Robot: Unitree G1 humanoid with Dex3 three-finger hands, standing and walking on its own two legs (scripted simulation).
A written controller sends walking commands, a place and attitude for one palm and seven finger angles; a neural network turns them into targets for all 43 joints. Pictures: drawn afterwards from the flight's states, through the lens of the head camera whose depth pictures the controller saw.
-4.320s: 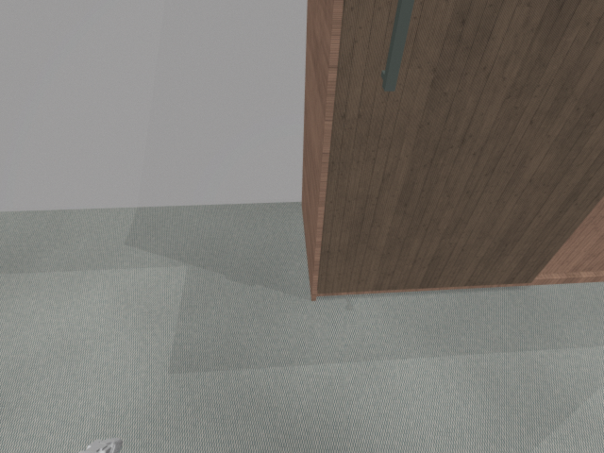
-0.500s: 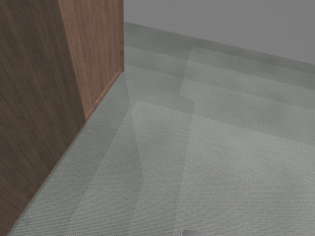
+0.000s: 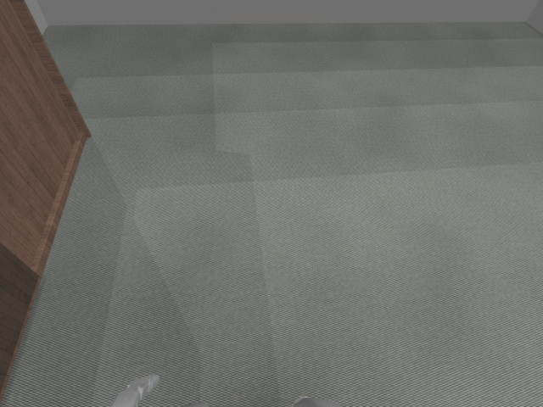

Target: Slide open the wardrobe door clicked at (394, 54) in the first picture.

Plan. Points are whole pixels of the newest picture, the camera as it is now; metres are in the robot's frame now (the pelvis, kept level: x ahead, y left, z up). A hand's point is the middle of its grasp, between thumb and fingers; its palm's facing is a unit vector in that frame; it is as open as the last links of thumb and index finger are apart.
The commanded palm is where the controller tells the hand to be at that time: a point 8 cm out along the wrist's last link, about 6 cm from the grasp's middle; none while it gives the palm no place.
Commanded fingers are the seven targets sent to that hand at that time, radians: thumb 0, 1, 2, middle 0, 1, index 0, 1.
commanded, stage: walk to a spot facing it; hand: left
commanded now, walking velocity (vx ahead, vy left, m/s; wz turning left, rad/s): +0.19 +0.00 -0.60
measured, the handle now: out of the picture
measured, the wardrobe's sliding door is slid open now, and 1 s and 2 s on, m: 0.00 0.00 0.00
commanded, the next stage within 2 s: none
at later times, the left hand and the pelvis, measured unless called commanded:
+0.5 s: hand (108, 378) +0.19 +0.28 -0.17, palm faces -0.15 -0.97 -0.21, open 7.4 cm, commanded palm none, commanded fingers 0.00 0.90 0.90 -0.20 -0.30 -0.20 -0.30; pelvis +0.13 +0.08 +0.01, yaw -18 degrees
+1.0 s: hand (203, 285) +0.35 +0.13 -0.13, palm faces -0.60 -0.75 -0.28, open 7.4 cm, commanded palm none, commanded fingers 0.00 0.90 0.90 -0.20 -0.30 -0.20 -0.30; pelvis +0.11 +0.06 +0.01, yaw -37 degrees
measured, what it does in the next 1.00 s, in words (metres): walks ahead, turning right: left foot, then right foot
